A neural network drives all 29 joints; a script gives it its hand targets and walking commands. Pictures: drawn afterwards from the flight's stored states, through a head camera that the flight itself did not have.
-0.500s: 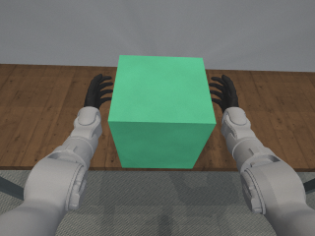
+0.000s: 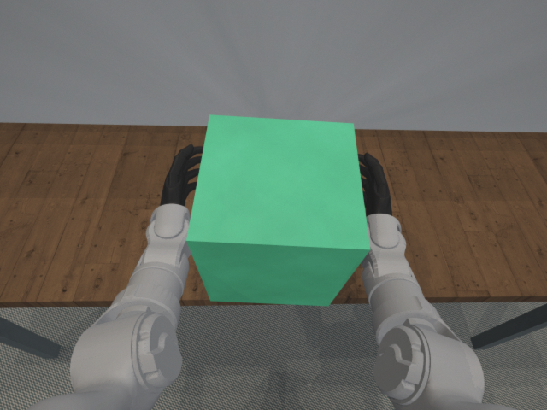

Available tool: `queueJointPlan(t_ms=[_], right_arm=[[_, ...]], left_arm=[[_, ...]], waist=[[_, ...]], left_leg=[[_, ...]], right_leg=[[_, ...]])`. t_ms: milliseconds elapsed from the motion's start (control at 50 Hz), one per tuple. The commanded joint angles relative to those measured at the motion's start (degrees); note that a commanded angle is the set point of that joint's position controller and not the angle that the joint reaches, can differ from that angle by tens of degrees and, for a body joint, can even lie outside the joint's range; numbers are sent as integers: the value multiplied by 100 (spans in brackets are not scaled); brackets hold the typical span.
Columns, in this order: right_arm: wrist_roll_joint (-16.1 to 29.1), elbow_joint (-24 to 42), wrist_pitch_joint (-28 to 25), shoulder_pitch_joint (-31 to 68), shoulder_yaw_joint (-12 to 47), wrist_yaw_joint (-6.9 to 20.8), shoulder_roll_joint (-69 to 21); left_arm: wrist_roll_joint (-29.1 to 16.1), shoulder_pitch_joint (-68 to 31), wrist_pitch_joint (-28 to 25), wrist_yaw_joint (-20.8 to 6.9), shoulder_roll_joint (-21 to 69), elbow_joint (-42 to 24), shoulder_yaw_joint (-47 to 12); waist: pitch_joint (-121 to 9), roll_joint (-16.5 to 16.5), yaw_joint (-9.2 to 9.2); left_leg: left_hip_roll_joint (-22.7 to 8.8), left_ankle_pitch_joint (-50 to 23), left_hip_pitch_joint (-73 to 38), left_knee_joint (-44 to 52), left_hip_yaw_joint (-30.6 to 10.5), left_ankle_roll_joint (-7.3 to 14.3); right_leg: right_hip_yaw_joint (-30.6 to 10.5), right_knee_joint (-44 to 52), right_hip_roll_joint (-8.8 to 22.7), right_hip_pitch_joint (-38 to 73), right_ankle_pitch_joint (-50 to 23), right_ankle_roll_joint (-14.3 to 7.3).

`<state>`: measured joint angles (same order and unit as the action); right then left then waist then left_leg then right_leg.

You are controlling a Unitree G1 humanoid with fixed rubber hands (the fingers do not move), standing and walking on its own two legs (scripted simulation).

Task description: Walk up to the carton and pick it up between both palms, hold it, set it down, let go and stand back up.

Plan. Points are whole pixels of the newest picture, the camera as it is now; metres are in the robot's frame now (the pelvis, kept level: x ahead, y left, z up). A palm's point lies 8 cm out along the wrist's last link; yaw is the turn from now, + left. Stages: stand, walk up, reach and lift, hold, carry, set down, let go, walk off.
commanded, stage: reach and lift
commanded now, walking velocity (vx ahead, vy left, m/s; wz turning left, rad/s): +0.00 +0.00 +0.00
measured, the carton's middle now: (275, 220) +0.41 +0.00 +0.01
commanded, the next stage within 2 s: none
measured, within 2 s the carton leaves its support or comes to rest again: leaves its support in 1.24 s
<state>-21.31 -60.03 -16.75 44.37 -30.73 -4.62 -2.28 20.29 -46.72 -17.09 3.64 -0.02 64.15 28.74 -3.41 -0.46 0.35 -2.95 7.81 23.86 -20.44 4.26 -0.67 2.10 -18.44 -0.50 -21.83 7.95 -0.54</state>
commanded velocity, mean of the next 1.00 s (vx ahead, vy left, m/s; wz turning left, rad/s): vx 0.00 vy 0.00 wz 0.00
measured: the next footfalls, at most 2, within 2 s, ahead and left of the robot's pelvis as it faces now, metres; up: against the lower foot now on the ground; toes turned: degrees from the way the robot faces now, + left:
none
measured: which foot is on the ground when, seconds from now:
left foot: down 0.00-1.00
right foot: down 0.00-1.00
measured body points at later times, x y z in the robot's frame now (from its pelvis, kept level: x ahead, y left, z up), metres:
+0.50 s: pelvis +0.02 +0.00 +0.00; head +0.07 +0.02 +0.45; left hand +0.42 +0.16 +0.05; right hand +0.42 -0.15 +0.05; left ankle +0.01 +0.12 -0.75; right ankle +0.00 -0.11 -0.75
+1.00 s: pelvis +0.02 +0.00 +0.00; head +0.07 +0.02 +0.45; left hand +0.42 +0.16 +0.05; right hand +0.42 -0.14 +0.05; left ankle +0.01 +0.12 -0.75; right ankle +0.00 -0.11 -0.75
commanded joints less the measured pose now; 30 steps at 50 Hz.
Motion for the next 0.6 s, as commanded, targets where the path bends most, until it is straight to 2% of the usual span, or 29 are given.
queueJointPlan(t_ms=[0, 100, 260, 380, 560, 580], right_arm=[[-716, 226, -263, 2118, 1131, 931, -2799], [-681, 334, -273, 2007, 1132, 901, -2763], [-570, 372, -415, 1925, 1316, 880, -2881], [-534, 392, -459, 1900, 1434, 872, -2971], [-515, 460, -398, 1837, 1470, 885, -3035], [-541, 640, -381, 1862, 1549, 867, -3007]], left_arm=[[513, -1977, 88, -629, 2506, -334, -827], [499, -1822, 309, -582, 2587, -795, -989], [481, -1511, 421, -584, 2828, -1109, -1256], [463, -1446, 445, -625, 2916, -1148, -1332], [449, -1463, 524, -651, 2986, -1194, -1376], [476, -1468, 515, -653, 2905, -1307, -1366]], waist=[[-2571, -38, 217], [-2425, -29, 210], [-2408, 95, 188], [-2322, 52, 178], [-2301, 22, 163], [-2530, -28, 199]], left_leg=[[206, -1382, -1181, 147, 291, -78], [174, -1677, -1564, 91, 346, -121], [191, -2079, -1633, -11, 321, -144], [205, -1968, -1503, 58, 300, -99], [208, -1698, -1531, 176, 294, -60], [220, -1700, -1594, 158, 343, -17]], right_leg=[[133, -74, -8, 2095, -1930, 133], [185, 36, -51, 1928, -1874, 158], [221, -26, -58, 2082, -2328, 137], [211, -53, -35, 2269, -2457, 156], [209, 51, -11, 2222, -2178, 158], [217, 33, -24, 2053, -2035, 152]])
